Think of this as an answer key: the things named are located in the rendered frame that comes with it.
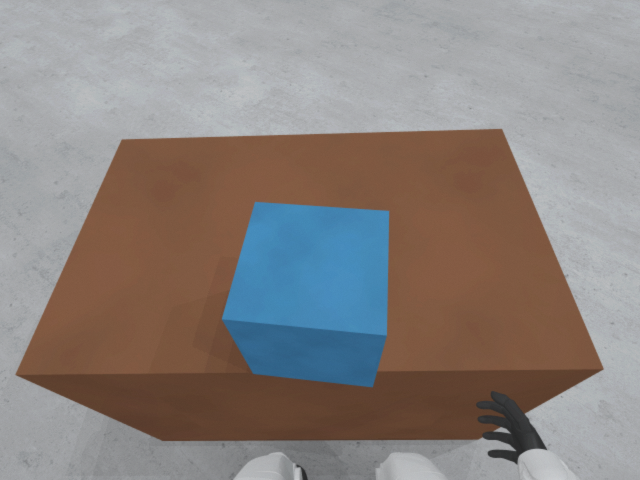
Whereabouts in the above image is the left robot thigh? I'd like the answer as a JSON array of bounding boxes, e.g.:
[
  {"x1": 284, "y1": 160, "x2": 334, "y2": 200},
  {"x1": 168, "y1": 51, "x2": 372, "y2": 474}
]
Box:
[{"x1": 233, "y1": 455, "x2": 303, "y2": 480}]

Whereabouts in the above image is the pedestal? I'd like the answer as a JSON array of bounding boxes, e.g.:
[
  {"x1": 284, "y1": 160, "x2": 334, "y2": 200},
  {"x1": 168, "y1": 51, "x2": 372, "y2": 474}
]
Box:
[{"x1": 15, "y1": 129, "x2": 604, "y2": 441}]

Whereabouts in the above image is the robot left shin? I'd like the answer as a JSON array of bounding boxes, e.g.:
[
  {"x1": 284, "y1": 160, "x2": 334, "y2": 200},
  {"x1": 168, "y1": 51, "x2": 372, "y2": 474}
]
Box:
[{"x1": 269, "y1": 452, "x2": 290, "y2": 461}]

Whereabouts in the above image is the carton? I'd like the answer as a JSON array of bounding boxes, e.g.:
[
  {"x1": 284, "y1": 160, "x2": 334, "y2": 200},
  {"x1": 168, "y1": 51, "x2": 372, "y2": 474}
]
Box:
[{"x1": 222, "y1": 202, "x2": 389, "y2": 387}]

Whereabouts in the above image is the right robot hand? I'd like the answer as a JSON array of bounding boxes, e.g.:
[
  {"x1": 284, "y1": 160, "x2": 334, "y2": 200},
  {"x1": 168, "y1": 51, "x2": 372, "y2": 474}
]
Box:
[{"x1": 476, "y1": 391, "x2": 547, "y2": 465}]

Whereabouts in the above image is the right robot forearm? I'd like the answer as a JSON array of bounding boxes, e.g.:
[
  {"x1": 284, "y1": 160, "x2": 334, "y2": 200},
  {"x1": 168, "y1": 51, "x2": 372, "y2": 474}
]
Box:
[{"x1": 518, "y1": 449, "x2": 580, "y2": 480}]

